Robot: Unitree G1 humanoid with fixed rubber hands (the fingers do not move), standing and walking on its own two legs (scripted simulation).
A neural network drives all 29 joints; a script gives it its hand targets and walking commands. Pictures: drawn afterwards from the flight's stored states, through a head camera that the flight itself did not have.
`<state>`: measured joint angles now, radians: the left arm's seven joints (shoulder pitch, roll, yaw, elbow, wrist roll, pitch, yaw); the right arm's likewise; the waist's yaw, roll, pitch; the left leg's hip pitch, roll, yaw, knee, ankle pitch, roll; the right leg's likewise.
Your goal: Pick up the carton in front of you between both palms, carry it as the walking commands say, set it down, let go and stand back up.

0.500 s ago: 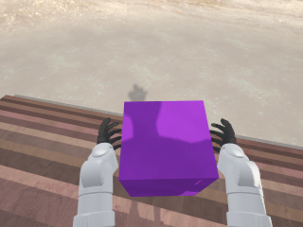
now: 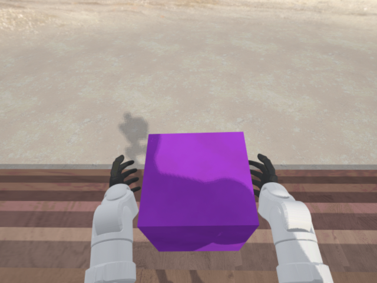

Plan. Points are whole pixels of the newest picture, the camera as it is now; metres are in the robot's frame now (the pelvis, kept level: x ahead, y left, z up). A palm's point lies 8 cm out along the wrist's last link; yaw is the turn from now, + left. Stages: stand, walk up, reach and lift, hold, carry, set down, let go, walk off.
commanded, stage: carry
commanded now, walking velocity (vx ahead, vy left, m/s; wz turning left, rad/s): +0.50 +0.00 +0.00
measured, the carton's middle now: (197, 197) +0.34 -0.04 +0.00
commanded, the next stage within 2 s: none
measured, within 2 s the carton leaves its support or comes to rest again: neither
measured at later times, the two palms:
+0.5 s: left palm (134, 147) +0.69 +0.14 -0.15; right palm (211, 133) +0.70 -0.17 -0.14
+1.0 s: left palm (136, 121) +1.12 +0.17 -0.36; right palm (189, 115) +1.09 -0.14 -0.34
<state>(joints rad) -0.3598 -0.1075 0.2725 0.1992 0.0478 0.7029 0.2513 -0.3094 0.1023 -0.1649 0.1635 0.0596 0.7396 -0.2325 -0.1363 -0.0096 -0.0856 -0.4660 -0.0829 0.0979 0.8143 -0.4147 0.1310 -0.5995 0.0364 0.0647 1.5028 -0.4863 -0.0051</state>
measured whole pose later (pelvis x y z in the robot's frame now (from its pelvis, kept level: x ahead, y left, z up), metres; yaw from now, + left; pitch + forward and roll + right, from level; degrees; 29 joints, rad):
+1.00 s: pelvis +0.79 +0.03 -0.39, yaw +0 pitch +3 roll -1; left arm -0.30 -0.13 0.29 0.15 0.06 0.65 0.22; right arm -0.33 0.14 -0.17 0.17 0.05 0.68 -0.23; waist -0.11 -0.01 -0.02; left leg -0.37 -0.19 0.05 1.14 -0.81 0.21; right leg -0.68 0.01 -0.01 0.72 0.26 -0.02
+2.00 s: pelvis +1.55 +0.11 -0.82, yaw +0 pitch +3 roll -1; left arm -0.32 -0.12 0.18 0.16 -0.04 0.71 0.24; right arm -0.31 0.08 -0.23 0.17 -0.02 0.69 -0.27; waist 0.08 -0.02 -0.13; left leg -0.52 -0.05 -0.01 1.85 -0.75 0.05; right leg -0.47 0.05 -0.11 0.71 -0.26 -0.12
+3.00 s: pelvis +2.22 +0.32 -0.98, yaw +4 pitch +2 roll -3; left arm -0.38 -0.15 0.17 0.04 0.06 0.74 0.23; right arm -0.27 0.09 -0.22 -0.02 0.02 0.72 -0.20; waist 0.05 0.00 -0.03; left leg -0.27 -0.15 0.09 1.18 -0.41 0.01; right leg -0.42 0.08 -0.20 0.49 -0.11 -0.14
